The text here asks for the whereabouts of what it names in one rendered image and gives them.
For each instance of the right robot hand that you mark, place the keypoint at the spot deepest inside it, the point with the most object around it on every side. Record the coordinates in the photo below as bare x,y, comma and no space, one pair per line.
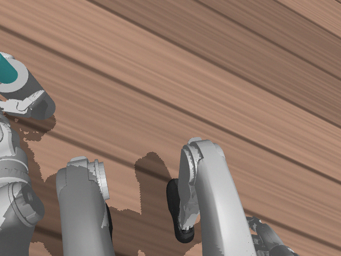
266,238

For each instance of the left robot arm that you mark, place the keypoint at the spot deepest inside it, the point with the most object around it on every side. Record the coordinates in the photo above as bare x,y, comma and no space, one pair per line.
20,207

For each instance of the bottle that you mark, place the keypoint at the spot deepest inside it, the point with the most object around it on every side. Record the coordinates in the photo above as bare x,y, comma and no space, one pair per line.
16,82

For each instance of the right robot foot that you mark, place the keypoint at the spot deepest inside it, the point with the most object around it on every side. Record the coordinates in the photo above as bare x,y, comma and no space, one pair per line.
173,200

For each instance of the left robot hand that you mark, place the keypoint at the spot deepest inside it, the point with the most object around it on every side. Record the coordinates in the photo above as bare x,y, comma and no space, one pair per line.
21,108

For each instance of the right robot arm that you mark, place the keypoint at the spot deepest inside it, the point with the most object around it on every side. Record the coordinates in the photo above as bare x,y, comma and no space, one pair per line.
282,250

